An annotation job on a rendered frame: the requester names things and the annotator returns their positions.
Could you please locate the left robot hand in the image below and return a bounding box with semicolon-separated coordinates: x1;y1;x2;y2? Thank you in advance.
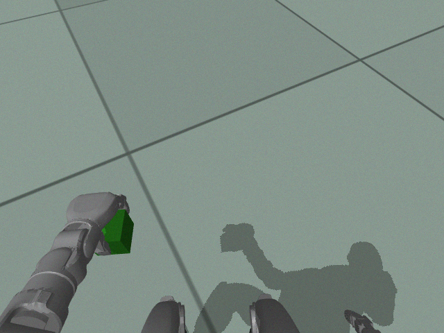
66;192;130;255

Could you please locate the left robot arm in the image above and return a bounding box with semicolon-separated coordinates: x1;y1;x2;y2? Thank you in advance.
0;219;101;333

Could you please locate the right robot hand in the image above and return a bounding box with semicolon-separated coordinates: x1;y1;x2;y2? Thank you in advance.
344;309;381;333

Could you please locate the cube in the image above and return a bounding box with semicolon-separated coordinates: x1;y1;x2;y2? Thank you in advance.
95;210;134;256

